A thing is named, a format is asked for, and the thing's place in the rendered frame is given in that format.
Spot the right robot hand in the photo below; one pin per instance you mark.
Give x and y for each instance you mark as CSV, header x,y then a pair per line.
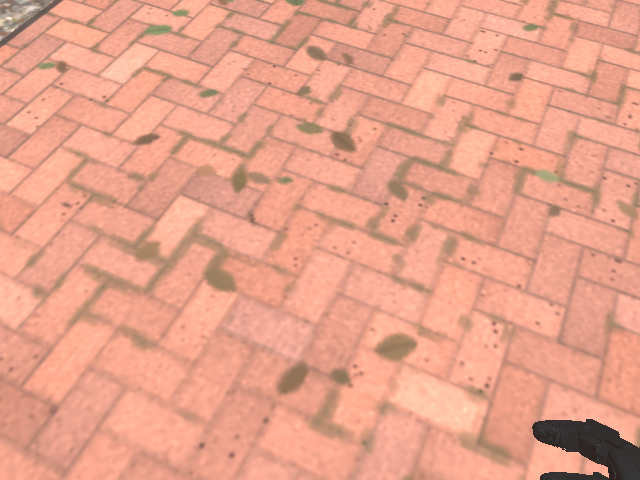
x,y
593,440

